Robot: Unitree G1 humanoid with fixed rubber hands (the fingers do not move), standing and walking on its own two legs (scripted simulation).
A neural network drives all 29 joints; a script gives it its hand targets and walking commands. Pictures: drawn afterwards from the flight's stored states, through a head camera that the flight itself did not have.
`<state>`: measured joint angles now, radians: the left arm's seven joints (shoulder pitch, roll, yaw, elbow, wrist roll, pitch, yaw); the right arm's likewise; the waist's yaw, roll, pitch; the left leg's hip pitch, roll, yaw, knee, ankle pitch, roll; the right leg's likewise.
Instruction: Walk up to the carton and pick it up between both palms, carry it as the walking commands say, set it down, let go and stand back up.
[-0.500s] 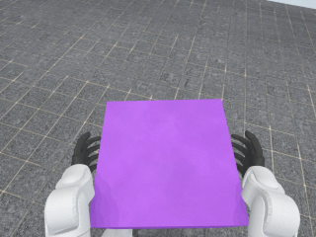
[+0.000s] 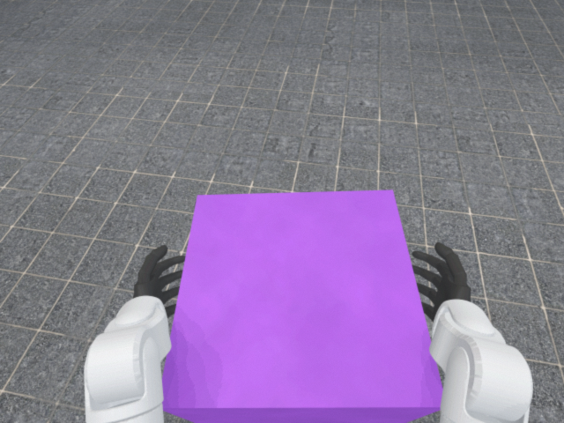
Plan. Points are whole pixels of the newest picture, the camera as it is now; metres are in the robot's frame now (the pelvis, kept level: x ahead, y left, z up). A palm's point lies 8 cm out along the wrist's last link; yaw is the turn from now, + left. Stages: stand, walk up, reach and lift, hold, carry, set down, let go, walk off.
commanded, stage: carry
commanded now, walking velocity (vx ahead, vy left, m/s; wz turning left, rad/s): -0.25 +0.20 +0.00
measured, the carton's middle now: (297, 312) +0.27 -0.02 -0.03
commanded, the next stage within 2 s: none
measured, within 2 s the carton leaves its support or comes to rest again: neither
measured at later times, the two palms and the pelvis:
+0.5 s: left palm out of the picture +0.04 +0.30 +0.05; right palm out of the picture +0.05 -0.06 +0.09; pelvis -0.19 +0.11 -0.01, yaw -1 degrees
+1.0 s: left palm out of the picture -0.17 +0.41 +0.07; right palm out of the picture -0.22 +0.06 +0.07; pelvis -0.42 +0.27 -0.02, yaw -5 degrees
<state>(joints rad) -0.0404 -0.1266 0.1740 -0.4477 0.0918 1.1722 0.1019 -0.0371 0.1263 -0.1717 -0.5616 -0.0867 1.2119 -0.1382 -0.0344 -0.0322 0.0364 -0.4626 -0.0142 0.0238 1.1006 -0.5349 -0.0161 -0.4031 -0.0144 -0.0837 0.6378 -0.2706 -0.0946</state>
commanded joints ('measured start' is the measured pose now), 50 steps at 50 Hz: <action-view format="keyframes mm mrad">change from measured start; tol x32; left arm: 1 -549 -863 -812 -387 -410 -57 -215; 12 -325 -797 -786 -243 -370 -23 -223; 25 -799 -908 -947 -341 -479 -14 -236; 50 -402 -889 -798 -177 -384 -1 -188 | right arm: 1 -488 962 868 -135 479 -59 264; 50 -500 765 816 -213 439 -37 272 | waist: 1 44 5 -564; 17 46 -298 -484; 21 18 369 -286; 38 84 329 -417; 41 81 -309 -439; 47 4 -227 -383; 50 25 324 -397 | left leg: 1 -112 27 -42 69 138 -10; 20 271 270 -278 -919 -17 198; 23 -164 318 -237 -895 152 282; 39 258 -20 156 -771 587 -478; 41 199 95 -62 111 73 -208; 46 76 88 -63 -285 97 64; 50 259 350 -381 -626 1421 215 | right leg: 1 572 -310 264 -112 1171 -17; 12 520 -333 291 -207 882 -28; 18 163 -256 220 -328 13 70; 22 -99 -19 79 737 -281 135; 25 -205 12 121 893 -157 114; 40 313 -185 -41 -501 -94 -52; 42 99 -454 342 -269 105 -161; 47 96 -269 13 63 428 15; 50 -63 10 -73 506 -462 156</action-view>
